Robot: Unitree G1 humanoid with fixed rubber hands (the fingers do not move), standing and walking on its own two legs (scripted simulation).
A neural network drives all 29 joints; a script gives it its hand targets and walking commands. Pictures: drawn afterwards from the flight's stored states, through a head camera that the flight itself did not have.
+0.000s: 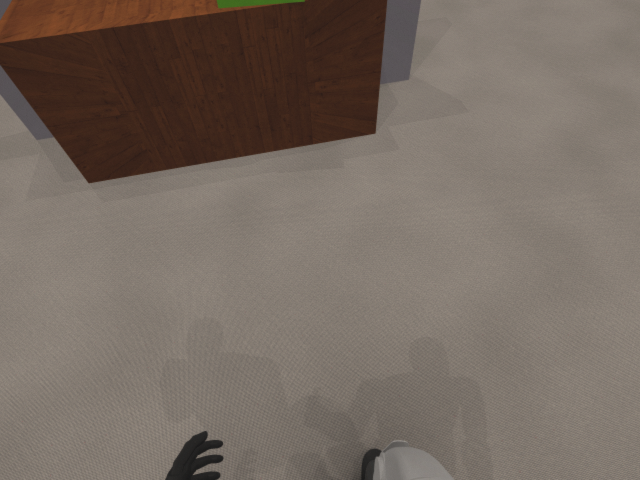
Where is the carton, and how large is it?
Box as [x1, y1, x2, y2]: [217, 0, 304, 7]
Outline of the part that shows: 218,7 229,7 304,0 217,0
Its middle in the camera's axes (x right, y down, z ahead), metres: -0.21 -0.93 +1.28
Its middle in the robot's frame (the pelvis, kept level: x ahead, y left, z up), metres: +1.63 +0.10 -0.03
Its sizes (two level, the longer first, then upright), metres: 0.291 0.187 0.196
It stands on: a pedestal, 0.62 m high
